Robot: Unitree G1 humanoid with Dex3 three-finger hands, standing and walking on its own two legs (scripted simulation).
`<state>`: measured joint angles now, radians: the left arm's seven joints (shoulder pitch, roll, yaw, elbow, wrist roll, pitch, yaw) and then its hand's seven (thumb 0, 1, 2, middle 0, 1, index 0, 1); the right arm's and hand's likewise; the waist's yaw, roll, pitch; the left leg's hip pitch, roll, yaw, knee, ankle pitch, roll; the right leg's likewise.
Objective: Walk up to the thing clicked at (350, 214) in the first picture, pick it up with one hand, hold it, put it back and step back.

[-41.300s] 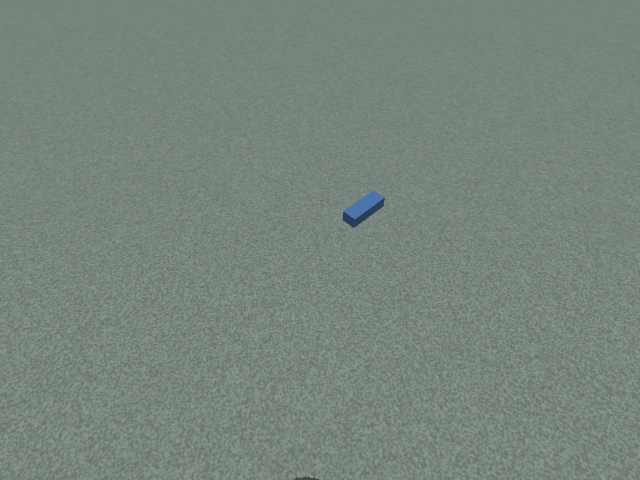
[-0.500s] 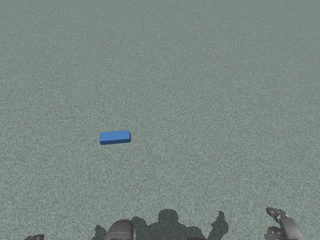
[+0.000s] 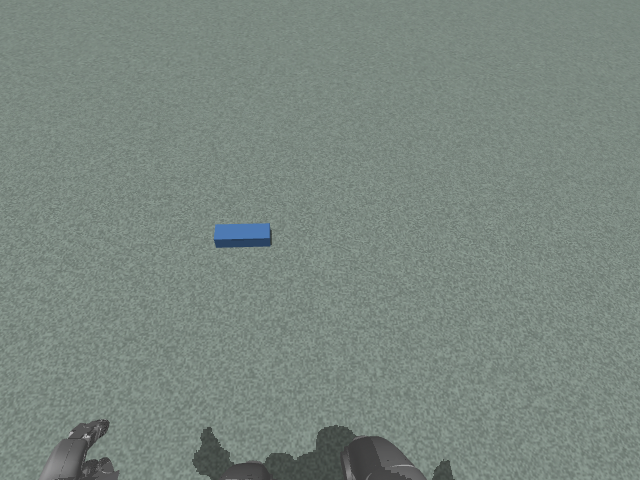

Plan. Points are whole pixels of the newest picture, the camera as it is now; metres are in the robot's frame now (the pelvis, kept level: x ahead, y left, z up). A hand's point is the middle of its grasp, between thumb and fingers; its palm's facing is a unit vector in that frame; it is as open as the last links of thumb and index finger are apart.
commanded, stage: step back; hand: left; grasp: from above
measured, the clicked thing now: (243, 235) +0.94 +0.24 -0.74
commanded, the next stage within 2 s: stand in 1.32 s
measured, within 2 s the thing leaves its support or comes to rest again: neither
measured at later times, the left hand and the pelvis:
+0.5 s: hand out of the picture -0.08 +0.26 -0.14, palm faces +0.04 -0.90 -0.43, open 7.4 cm; pelvis -0.12 -0.03 -0.01, yaw +2 degrees
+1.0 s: hand out of the picture -0.04 +0.24 -0.15, palm faces +0.06 -0.92 -0.38, open 7.4 cm; pelvis -0.09 -0.03 +0.00, yaw +4 degrees
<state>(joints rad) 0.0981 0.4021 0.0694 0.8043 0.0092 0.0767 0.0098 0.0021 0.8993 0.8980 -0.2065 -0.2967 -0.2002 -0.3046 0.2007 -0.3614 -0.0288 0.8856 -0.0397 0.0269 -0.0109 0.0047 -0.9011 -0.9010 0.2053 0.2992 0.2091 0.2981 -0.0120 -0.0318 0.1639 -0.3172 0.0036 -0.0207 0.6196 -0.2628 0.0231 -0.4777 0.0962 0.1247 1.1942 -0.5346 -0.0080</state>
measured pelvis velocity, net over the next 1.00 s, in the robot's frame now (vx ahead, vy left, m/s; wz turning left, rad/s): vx -0.09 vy -0.03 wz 0.06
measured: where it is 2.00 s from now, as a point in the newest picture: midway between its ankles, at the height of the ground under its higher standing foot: outside the picture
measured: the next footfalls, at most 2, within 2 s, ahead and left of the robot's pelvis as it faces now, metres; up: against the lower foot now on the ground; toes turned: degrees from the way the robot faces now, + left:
right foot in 0.16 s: -0.05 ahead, -0.15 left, +0.00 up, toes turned +1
left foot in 0.46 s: -0.07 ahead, +0.10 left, +0.00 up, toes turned -1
